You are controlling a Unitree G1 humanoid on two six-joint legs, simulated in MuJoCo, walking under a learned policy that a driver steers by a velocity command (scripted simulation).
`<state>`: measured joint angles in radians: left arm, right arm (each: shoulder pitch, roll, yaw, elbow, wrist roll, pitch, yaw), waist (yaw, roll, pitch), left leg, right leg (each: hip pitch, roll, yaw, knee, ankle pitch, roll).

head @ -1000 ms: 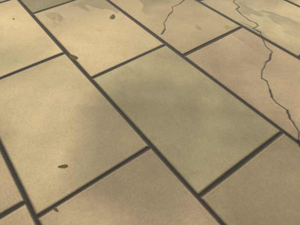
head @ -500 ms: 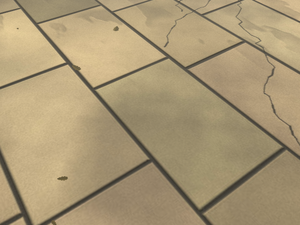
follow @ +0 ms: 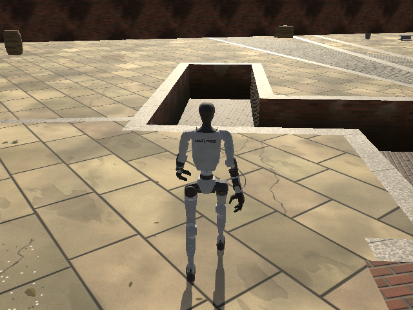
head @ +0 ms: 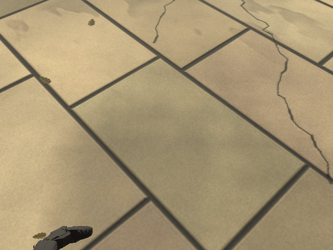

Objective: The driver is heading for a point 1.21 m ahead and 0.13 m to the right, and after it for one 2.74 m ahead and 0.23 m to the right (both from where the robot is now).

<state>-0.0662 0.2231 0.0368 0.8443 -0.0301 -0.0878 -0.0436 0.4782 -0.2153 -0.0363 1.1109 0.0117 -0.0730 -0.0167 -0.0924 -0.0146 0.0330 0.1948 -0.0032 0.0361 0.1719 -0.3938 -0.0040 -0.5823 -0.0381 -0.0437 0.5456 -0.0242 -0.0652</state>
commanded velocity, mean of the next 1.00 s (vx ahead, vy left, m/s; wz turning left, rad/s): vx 0.49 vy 0.00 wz -0.07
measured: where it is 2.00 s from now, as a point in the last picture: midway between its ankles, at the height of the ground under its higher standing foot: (183, 104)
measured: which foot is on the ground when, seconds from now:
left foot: down 0.00-0.06, up 0.08-0.58, down 0.60-1.00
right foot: up 0.00-0.02, down 0.04-0.62, up 0.64-1.00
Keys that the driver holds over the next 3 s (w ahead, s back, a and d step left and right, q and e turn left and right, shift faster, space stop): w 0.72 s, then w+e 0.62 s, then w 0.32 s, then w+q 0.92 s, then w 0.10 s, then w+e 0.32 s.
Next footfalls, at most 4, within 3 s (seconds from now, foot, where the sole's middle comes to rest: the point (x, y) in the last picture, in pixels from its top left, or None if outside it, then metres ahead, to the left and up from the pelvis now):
0.04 right None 0.21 -0.12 -0.76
0.60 left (130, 233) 0.54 0.12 -0.76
1.16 right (184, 164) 0.83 -0.13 -0.76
1.64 left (156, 109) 1.17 -0.03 -0.76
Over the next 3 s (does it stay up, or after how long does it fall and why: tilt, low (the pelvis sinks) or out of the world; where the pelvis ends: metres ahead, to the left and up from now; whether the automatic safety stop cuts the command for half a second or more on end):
stays up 1.66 -0.13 0.02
